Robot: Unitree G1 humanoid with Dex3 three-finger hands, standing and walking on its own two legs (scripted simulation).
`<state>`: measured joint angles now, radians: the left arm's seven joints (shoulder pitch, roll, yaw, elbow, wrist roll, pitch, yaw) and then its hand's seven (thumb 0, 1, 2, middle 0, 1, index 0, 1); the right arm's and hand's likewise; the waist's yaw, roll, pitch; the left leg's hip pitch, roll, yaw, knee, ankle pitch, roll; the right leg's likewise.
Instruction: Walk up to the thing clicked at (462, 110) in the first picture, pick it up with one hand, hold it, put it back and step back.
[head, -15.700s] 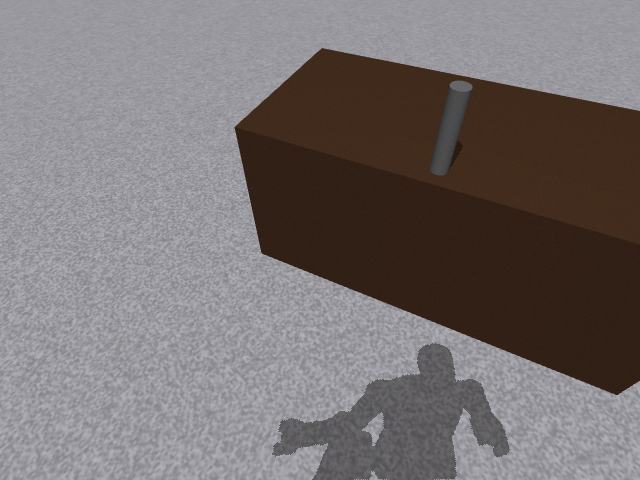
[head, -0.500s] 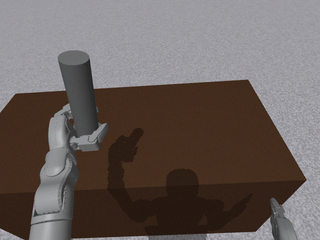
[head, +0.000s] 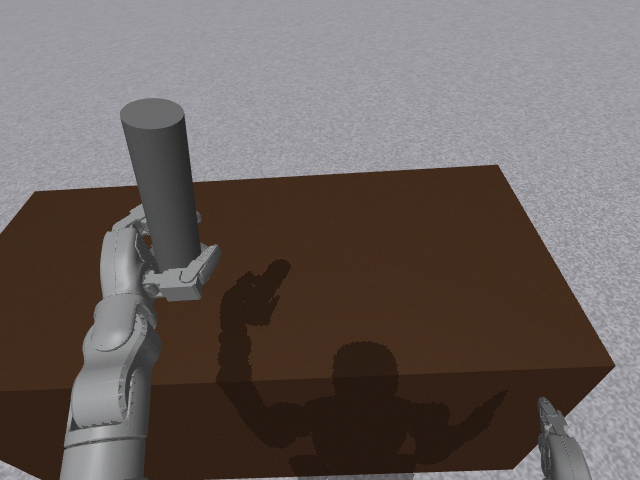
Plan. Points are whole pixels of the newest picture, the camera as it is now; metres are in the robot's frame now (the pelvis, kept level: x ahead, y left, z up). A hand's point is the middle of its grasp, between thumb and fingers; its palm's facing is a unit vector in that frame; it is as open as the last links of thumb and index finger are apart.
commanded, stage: hold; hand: left
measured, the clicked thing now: (171, 215) +0.32 +0.17 +0.22
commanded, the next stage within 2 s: crouch in 1.36 s
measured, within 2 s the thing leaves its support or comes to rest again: neither
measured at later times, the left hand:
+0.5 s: hand (189, 256) +0.33 +0.17 +0.15, palm faces +0.20 -0.98 +0.01, open 7.4 cm
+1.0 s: hand (184, 266) +0.33 +0.18 +0.14, palm faces +0.23 -0.97 +0.02, open 7.4 cm
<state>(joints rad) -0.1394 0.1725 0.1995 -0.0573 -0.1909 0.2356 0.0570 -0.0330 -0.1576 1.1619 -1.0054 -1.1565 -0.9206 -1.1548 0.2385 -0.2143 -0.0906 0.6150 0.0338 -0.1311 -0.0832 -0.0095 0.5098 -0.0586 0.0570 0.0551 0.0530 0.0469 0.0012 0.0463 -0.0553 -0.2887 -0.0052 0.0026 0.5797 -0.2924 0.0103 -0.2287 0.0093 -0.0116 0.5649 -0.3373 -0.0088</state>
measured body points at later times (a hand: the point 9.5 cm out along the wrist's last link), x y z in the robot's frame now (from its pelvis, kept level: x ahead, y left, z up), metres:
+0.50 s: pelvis +0.00 +0.00 +0.00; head -0.01 -0.03 +0.45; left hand +0.31 +0.22 +0.16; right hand +0.17 -0.26 -0.08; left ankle +0.01 +0.11 -0.73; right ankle -0.02 -0.11 -0.73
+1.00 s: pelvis +0.01 +0.00 +0.00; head -0.01 -0.02 +0.45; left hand +0.31 +0.23 +0.14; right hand +0.17 -0.26 -0.08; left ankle +0.01 +0.11 -0.73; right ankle -0.02 -0.11 -0.73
